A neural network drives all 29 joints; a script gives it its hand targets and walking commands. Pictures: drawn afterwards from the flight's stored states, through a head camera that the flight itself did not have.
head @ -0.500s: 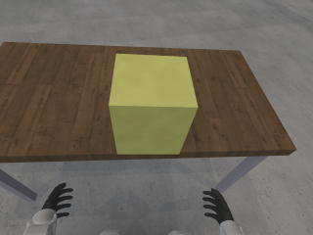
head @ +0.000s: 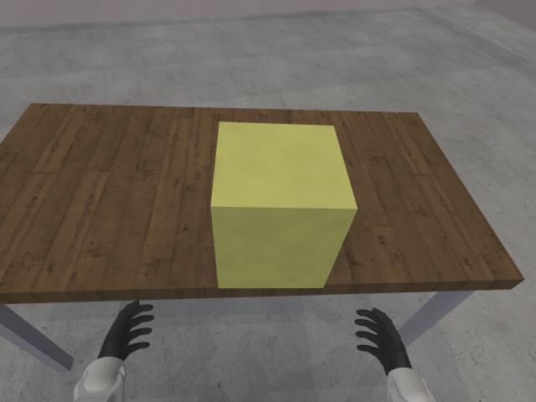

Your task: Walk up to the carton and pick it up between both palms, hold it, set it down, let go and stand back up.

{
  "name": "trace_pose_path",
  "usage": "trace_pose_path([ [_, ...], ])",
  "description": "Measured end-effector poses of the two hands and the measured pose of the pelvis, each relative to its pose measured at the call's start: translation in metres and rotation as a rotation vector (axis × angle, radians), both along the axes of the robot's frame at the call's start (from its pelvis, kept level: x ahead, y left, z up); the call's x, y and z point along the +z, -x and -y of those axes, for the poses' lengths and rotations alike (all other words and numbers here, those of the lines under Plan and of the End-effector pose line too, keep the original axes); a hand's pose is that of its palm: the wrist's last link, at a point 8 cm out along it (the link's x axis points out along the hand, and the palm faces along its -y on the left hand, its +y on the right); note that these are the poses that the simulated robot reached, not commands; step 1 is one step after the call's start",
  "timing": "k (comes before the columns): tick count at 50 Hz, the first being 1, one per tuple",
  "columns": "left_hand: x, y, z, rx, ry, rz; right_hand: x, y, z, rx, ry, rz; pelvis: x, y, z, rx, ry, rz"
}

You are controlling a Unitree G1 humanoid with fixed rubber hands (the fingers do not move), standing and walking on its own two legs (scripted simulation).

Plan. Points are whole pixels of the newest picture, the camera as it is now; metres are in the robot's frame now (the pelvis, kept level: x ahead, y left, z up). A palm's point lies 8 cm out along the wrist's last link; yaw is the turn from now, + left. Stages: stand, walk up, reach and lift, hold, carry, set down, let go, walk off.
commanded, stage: reach and lift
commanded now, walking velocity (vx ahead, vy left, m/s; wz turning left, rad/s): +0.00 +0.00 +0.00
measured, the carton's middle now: (274, 209) +0.44 +0.00 +0.00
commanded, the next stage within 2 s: none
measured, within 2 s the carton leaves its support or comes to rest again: neither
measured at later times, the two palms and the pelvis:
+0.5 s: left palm (129, 315) +0.24 +0.22 -0.04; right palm (386, 324) +0.24 -0.19 -0.04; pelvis +0.03 +0.00 +0.00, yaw +0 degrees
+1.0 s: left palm (140, 260) +0.31 +0.21 +0.01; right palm (384, 272) +0.31 -0.18 +0.01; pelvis +0.02 +0.00 +0.00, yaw +0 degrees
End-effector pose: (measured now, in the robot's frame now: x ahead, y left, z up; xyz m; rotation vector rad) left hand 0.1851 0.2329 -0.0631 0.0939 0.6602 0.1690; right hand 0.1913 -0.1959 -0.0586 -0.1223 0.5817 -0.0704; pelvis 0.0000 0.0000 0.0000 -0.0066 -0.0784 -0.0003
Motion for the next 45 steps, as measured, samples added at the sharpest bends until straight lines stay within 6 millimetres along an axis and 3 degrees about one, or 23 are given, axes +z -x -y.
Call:
trace_pose_path([
  [18,0.018,-0.031,0.01,-0.027,0.006,0.206,0.014,-0.029,-0.006,-0.012,-0.049,0.159,0.001,-0.025,-0.003,0.0,0.012,0.0],
  [31,0.038,-0.069,0.017,-0.047,0.021,0.375,0.032,-0.068,-0.008,-0.006,-0.09,0.311,-0.002,-0.023,0.0,0.005,0.012,-0.02],
  [38,0.043,-0.085,0.02,-0.042,0.036,0.391,0.037,-0.083,-0.01,-0.005,-0.097,0.317,-0.003,-0.019,0.002,0.002,0.01,-0.037],
  [45,0.059,-0.106,0.02,-0.037,0.045,0.404,0.055,-0.103,-0.011,-0.004,-0.097,0.33,0.0,-0.017,0.003,-0.002,0.008,-0.048],
])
